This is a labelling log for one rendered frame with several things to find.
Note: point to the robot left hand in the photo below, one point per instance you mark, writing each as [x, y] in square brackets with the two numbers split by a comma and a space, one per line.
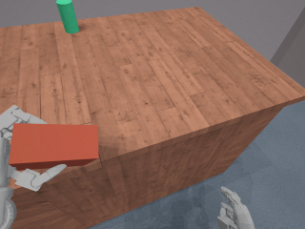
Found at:
[28, 179]

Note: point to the sponge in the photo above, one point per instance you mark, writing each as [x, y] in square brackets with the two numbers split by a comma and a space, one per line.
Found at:
[42, 146]

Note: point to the left robot forearm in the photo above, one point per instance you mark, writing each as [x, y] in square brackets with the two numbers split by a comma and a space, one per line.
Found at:
[8, 208]

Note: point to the table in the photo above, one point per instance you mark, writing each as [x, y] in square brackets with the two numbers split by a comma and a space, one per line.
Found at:
[176, 96]

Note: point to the robot right hand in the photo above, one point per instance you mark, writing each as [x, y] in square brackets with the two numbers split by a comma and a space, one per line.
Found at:
[237, 217]

